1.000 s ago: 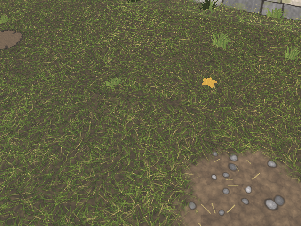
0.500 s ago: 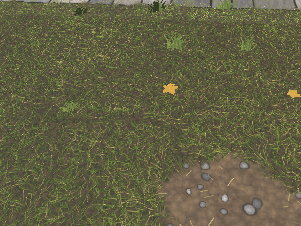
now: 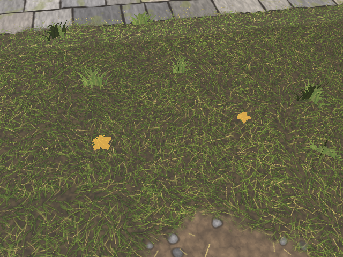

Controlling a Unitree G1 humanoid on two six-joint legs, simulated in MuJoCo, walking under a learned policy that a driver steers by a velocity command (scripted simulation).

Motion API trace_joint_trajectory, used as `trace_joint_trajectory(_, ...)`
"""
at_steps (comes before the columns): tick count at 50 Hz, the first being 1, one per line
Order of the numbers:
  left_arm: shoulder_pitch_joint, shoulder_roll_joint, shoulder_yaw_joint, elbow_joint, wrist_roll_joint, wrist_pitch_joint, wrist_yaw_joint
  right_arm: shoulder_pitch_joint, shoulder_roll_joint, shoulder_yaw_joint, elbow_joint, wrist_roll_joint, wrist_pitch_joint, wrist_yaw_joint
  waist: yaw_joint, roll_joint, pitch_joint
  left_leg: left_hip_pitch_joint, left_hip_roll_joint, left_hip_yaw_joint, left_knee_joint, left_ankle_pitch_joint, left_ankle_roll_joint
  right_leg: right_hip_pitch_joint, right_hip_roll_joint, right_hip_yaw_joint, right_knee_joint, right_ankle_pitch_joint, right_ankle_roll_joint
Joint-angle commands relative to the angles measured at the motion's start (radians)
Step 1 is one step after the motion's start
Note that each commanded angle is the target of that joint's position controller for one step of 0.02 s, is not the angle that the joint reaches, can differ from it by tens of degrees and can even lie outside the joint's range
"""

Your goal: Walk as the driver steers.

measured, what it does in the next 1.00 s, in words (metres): walks ahead, turning left: right foot, then left foot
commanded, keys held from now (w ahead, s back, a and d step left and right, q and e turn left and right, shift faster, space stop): w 0.30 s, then w+q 0.70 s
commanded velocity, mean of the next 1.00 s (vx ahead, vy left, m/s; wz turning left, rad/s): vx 0.50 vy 0.00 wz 0.18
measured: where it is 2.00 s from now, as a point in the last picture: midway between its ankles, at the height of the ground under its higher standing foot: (137, 144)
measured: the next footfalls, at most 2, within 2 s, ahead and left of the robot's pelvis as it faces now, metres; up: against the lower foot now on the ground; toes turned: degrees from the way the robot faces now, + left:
right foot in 0.28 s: +0.29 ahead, -0.12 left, +0.00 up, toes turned -7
left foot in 0.82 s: +0.58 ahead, +0.06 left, +0.00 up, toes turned +15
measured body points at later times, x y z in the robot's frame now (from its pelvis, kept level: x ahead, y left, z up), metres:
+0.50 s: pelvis +0.27 -0.05 +0.00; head +0.29 -0.07 +0.45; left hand +0.32 +0.20 -0.13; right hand +0.32 -0.31 -0.14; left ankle +0.29 +0.10 -0.66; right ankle +0.25 -0.12 -0.74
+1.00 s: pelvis +0.53 +0.01 -0.01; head +0.56 +0.03 +0.44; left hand +0.57 +0.29 -0.13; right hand +0.66 -0.24 -0.14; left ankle +0.54 +0.05 -0.74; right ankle +0.55 -0.14 -0.66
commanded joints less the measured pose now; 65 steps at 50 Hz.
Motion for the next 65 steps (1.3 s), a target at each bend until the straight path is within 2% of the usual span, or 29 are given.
trace_joint_trajectory(1,-0.009,-0.011,-0.013,-0.063,0.001,-0.004,-0.013,0.035,-0.071,-0.007,-0.023,-0.002,-0.025,0.008,0.024,0.114,0.015,0.032,0.280,-0.189,-0.207,0.214,0.129,-0.100,-0.029,0.044,-0.071,0.099,0.010)
trace_joint_trajectory(5,-0.166,-0.034,-0.038,-0.102,-0.004,-0.018,-0.024,0.071,-0.086,-0.004,0.008,0.006,-0.019,0.011,-0.001,0.123,0.038,0.013,0.233,-0.073,-0.209,0.297,0.102,-0.001,-0.014,-0.056,-0.356,0.228,0.015)
trace_joint_trajectory(10,-0.266,-0.015,-0.044,-0.128,0.000,-0.027,-0.014,0.176,-0.130,-0.007,0.075,0.005,0.008,-0.001,-0.027,0.130,0.055,0.181,0.289,-0.083,-0.136,0.459,0.106,0.059,0.004,-0.129,-0.526,0.099,-0.023)
trace_joint_trajectory(12,-0.173,0.000,-0.036,-0.093,0.006,-0.038,-0.001,0.185,-0.146,-0.008,0.097,0.007,0.023,-0.005,0.021,0.147,-0.002,0.224,0.284,-0.057,0.032,0.726,0.093,0.210,0.061,-0.156,-0.597,0.031,-0.059)
trace_joint_trajectory(13,-0.022,0.021,-0.024,-0.038,0.014,-0.050,0.008,0.185,-0.142,-0.004,0.104,0.013,0.030,-0.007,0.088,0.123,-0.086,0.180,0.252,-0.019,0.209,0.752,0.073,0.410,0.088,-0.162,-0.662,0.069,-0.086)
trace_joint_trajectory(14,0.156,0.084,-0.002,0.013,0.032,-0.058,0.021,0.167,-0.119,0.006,0.078,0.017,0.029,-0.008,0.159,0.078,-0.203,-0.005,0.221,-0.002,0.445,0.506,0.051,0.682,-0.048,-0.010,-0.658,0.015,-0.131)
trace_joint_trajectory(15,0.249,0.194,0.025,0.025,0.037,-0.058,0.036,0.220,-0.003,0.034,0.020,0.042,0.023,0.009,0.147,-0.165,-0.340,-0.412,0.061,0.029,0.830,-0.150,0.000,1.013,-0.381,0.487,-0.721,-0.038,-0.260)
trace_joint_trajectory(16,0.250,0.180,0.030,0.027,-0.007,-0.045,0.045,0.174,-0.105,0.001,0.034,0.026,0.028,-0.001,0.159,-0.082,-0.338,-0.514,0.030,-0.119,0.969,-0.322,0.009,0.959,-0.410,0.605,-0.802,0.051,-0.276)
trace_joint_trajectory(17,0.167,0.135,0.017,0.034,-0.019,-0.047,0.045,0.091,-0.111,-0.005,0.010,0.025,0.027,-0.002,0.120,-0.026,-0.189,-0.554,0.079,-0.172,0.965,-0.237,0.023,0.842,-0.354,0.414,-0.809,0.127,-0.237)
trace_joint_trajectory(18,0.106,0.075,0.002,0.034,-0.019,-0.057,0.041,0.065,-0.086,0.002,0.010,0.027,0.022,0.002,0.084,0.006,-0.105,-0.516,0.106,-0.180,0.899,-0.170,0.025,0.700,-0.310,0.297,-0.846,0.202,-0.194)
trace_joint_trajectory(20,0.040,0.003,-0.018,0.043,-0.025,-0.071,0.042,0.099,-0.056,0.000,0.045,0.003,0.049,0.010,0.015,0.008,-0.028,-0.413,0.134,-0.187,0.807,-0.111,0.013,0.530,-0.223,0.133,-0.919,0.223,-0.104)
trace_joint_trajectory(21,0.049,0.002,-0.019,0.051,-0.023,-0.081,0.043,0.128,-0.036,0.001,0.055,-0.005,0.062,0.017,0.003,-0.032,-0.031,-0.371,0.127,-0.182,0.801,-0.101,0.006,0.488,-0.230,0.106,-0.938,0.256,-0.110)
trace_joint_trajectory(26,0.122,0.012,-0.016,0.107,-0.026,-0.106,0.048,-0.020,-0.024,-0.007,0.015,-0.009,0.084,0.036,0.001,-0.005,0.043,-0.506,0.135,-0.177,0.725,0.068,-0.010,0.493,-0.202,-0.052,-1.000,0.343,-0.097)
trace_joint_trajectory(31,0.165,0.024,-0.020,0.137,-0.027,-0.107,0.057,-0.206,-0.003,0.011,-0.049,-0.008,0.077,0.049,0.034,-0.009,0.078,-0.488,0.115,-0.101,0.454,0.233,0.000,0.525,-0.186,-0.172,-0.997,0.407,-0.075)
trace_joint_trajectory(35,0.229,0.051,-0.017,0.177,-0.022,-0.094,0.073,-0.297,-0.015,0.015,-0.094,-0.014,0.075,0.056,0.056,-0.002,0.095,-0.470,0.086,-0.033,0.323,0.160,0.048,0.661,-0.226,-0.220,-0.936,0.550,-0.065)
trace_joint_trajectory(38,0.212,0.090,-0.009,0.184,-0.017,-0.078,0.083,-0.223,-0.040,0.001,-0.082,-0.017,0.077,0.047,0.009,-0.035,0.028,-0.331,-0.002,0.027,0.294,0.009,0.109,0.733,-0.237,-0.269,-0.732,0.967,-0.046)
trace_joint_trajectory(39,0.204,0.106,-0.004,0.182,-0.014,-0.068,0.085,-0.139,-0.059,-0.010,-0.059,-0.017,0.074,0.043,-0.028,-0.039,-0.025,-0.238,-0.040,0.036,0.275,-0.040,0.134,0.732,-0.236,-0.278,-0.584,1.037,-0.044)
trace_joint_trajectory(40,0.194,0.120,0.000,0.174,-0.017,-0.059,0.083,-0.008,-0.086,-0.026,-0.019,-0.023,0.066,0.037,-0.087,-0.019,-0.101,-0.059,-0.068,0.017,0.204,-0.030,0.164,0.662,-0.222,-0.291,-0.377,0.950,-0.030)
trace_joint_trajectory(41,0.188,0.103,-0.005,0.146,-0.020,-0.059,0.078,0.140,-0.172,-0.058,0.016,-0.034,0.062,0.023,-0.150,0.069,-0.199,0.189,0.072,-0.195,0.151,-0.118,0.222,0.453,-0.190,-0.293,-0.075,0.637,-0.002)
trace_joint_trajectory(42,0.212,0.001,-0.022,0.073,-0.038,-0.070,0.054,0.094,-0.280,-0.086,-0.008,-0.014,0.072,0.014,-0.071,0.351,-0.290,0.493,0.367,-0.797,0.022,-0.117,0.398,-0.012,0.059,-0.231,0.337,-0.263,0.067)
trace_joint_trajectory(43,0.095,0.083,-0.010,0.044,-0.028,-0.087,0.048,0.115,-0.271,-0.085,-0.011,0.008,0.086,0.010,-0.117,0.169,-0.294,0.491,0.375,-0.867,-0.067,-0.078,0.408,-0.150,0.047,-0.019,0.392,-0.235,0.058)
trace_joint_trajectory(45,0.040,0.061,-0.019,0.029,-0.039,-0.109,0.047,0.018,-0.167,-0.059,0.000,0.013,0.082,-0.001,-0.037,0.017,-0.063,0.220,0.321,-0.615,-0.089,0.117,0.315,-0.126,-0.059,-0.006,0.215,-0.079,0.050)
trace_joint_trajectory(46,0.032,0.052,-0.018,0.026,-0.023,-0.097,0.049,-0.019,-0.139,-0.050,-0.002,0.015,0.073,-0.003,0.002,-0.003,-0.025,0.118,0.262,-0.535,-0.096,0.203,0.274,-0.061,-0.084,0.003,0.132,-0.073,0.059)
trace_joint_trajectory(48,0.074,0.033,-0.021,0.034,0.006,-0.053,0.044,-0.044,-0.117,-0.039,-0.010,0.021,0.054,-0.002,0.044,0.021,-0.032,0.026,0.201,-0.447,-0.112,0.311,0.251,0.037,-0.087,-0.004,0.059,-0.074,0.081)
trace_joint_trajectory(51,0.027,0.015,-0.025,0.007,0.007,-0.023,0.035,-0.006,-0.153,-0.045,0.000,0.022,0.036,0.003,0.047,0.055,-0.017,-0.017,0.157,-0.391,-0.140,0.336,0.240,0.016,-0.085,-0.036,-0.059,-0.007,0.109)
trace_joint_trajectory(57,-0.187,0.013,-0.033,-0.056,-0.005,-0.023,0.022,0.127,-0.134,-0.033,0.037,0.022,0.031,0.001,-0.043,0.108,0.015,0.107,0.139,-0.359,-0.150,0.390,0.148,-0.062,-0.075,-0.060,-0.349,0.244,0.102)
trace_joint_trajectory(61,-0.299,0.017,-0.040,-0.093,-0.012,-0.032,0.015,0.183,-0.135,-0.025,0.057,0.009,0.029,-0.009,-0.082,0.114,0.038,0.219,0.167,-0.366,-0.122,0.450,0.146,-0.080,-0.043,-0.078,-0.465,0.252,0.076)
trace_joint_trajectory(63,-0.325,0.024,-0.040,-0.109,-0.015,-0.039,0.013,0.191,-0.144,-0.023,0.064,0.002,0.029,-0.016,-0.081,0.122,0.051,0.258,0.194,-0.378,-0.102,0.495,0.150,-0.059,-0.026,-0.080,-0.514,0.212,0.053)
trace_joint_trajectory(65,-0.267,0.038,-0.035,-0.100,-0.018,-0.047,0.015,0.156,-0.159,-0.023,0.065,-0.001,0.026,-0.022,-0.036,0.130,0.048,0.258,0.209,-0.368,-0.058,0.616,0.130,0.049,0.000,-0.081,-0.571,0.145,0.018)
